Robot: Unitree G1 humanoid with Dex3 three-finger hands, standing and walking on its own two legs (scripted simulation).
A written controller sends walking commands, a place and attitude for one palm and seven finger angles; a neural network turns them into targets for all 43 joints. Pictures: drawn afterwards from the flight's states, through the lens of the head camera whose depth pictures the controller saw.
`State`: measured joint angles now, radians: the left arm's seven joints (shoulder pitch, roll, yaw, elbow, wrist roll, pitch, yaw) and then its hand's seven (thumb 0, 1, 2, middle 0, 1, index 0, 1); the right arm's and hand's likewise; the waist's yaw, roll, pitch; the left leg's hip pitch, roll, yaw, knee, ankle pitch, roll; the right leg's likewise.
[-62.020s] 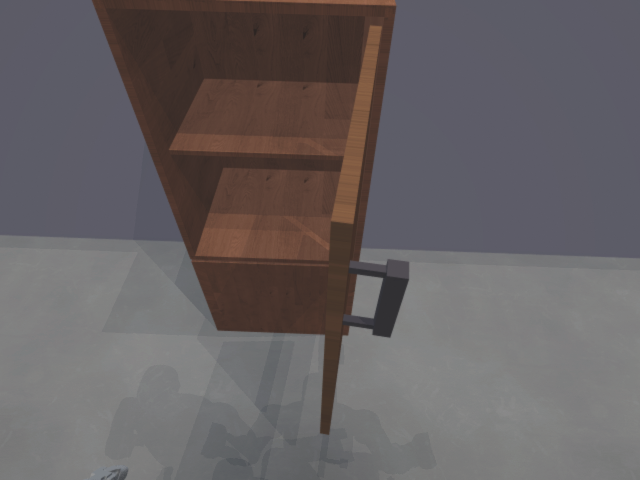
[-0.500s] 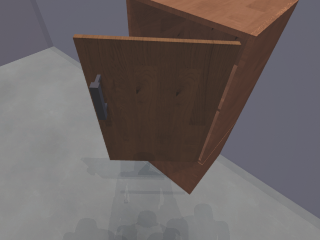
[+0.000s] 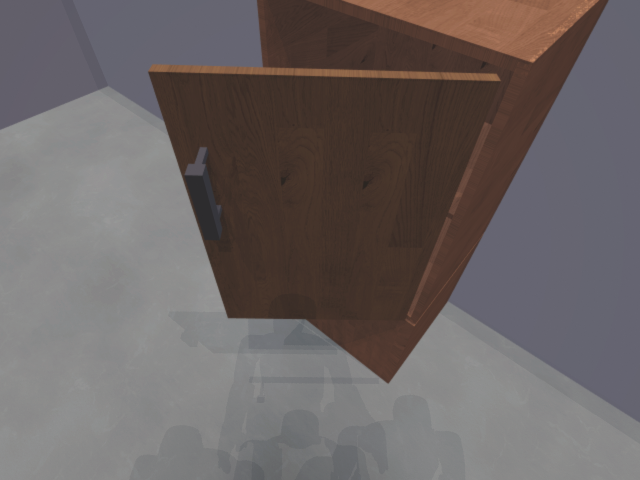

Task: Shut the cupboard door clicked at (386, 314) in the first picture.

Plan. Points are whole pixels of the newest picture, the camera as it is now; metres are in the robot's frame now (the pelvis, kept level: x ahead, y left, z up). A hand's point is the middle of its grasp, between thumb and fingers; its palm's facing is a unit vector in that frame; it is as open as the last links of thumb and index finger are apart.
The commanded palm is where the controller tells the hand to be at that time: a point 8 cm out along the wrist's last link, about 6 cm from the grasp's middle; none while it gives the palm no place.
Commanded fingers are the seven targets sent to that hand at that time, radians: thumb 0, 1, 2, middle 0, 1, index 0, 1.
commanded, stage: look again from close up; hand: left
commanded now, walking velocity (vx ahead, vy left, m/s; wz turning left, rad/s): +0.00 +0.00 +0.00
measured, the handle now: (208, 194) +0.47 +0.19 +0.08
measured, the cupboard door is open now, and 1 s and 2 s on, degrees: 40 40 40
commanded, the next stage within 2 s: raise the hand and make a fist in 0.42 s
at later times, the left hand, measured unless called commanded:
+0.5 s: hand out of the picture +0.00 +0.20 -0.18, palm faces -0.01 -0.98 -0.21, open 7.4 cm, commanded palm none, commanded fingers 0.00 0.90 0.90 -0.20 -0.30 -0.20 -0.30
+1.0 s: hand out of the picture +0.08 +0.20 -0.06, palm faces +0.18 -0.98 -0.04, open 5.9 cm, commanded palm +0.10 +0.24 -0.02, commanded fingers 0.00 0.90 0.90 -0.64 -0.78 -0.64 -0.78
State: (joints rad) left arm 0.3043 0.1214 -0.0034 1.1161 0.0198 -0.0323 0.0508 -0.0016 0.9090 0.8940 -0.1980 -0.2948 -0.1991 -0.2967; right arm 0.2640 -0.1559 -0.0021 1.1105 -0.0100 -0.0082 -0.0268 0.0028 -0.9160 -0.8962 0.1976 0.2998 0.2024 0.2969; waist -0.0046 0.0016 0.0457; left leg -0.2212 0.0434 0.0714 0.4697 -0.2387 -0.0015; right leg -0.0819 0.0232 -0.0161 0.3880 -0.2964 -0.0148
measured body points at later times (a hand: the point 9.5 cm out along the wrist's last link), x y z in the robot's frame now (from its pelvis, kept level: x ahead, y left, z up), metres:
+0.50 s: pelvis -0.01 +0.02 +0.00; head +0.01 +0.02 +0.45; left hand +0.00 +0.25 -0.16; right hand +0.01 -0.21 -0.16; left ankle +0.01 +0.12 -0.74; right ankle -0.06 -0.11 -0.74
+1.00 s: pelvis -0.06 -0.02 -0.08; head -0.02 -0.01 +0.36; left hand +0.07 +0.25 -0.05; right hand +0.19 -0.25 -0.11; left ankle +0.01 +0.12 -0.74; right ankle -0.06 -0.11 -0.74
